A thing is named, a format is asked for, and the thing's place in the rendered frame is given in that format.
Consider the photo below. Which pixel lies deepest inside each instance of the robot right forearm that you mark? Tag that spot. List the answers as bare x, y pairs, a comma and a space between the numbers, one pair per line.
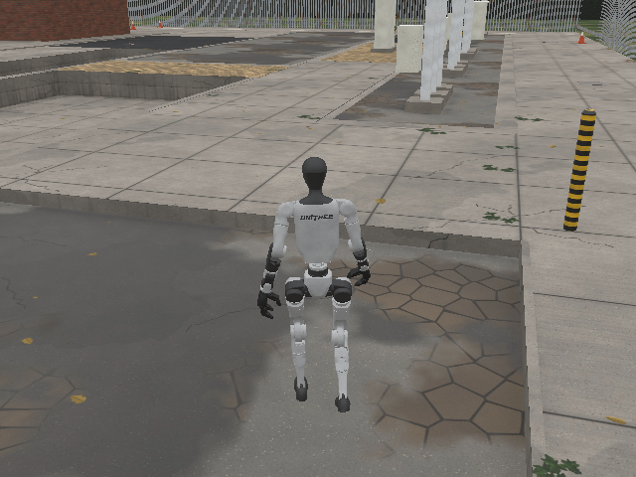
361, 258

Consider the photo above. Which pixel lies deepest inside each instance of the robot left forearm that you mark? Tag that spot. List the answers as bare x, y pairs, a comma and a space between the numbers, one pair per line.
270, 272

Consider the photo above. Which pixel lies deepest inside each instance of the robot left upper arm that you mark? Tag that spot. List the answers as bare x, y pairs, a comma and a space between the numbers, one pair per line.
284, 212

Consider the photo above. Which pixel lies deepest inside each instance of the robot head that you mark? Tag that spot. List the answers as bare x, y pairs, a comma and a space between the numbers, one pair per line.
314, 171

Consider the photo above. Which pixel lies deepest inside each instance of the robot right upper arm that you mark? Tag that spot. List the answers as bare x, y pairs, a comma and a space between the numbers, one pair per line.
348, 210

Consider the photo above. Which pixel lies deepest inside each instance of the left robot hand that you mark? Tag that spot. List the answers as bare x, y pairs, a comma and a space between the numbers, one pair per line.
262, 303

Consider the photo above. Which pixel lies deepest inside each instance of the right robot thigh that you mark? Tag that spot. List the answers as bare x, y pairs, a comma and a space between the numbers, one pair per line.
341, 300

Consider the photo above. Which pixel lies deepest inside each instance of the right robot hand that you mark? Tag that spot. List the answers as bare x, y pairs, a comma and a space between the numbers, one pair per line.
356, 271

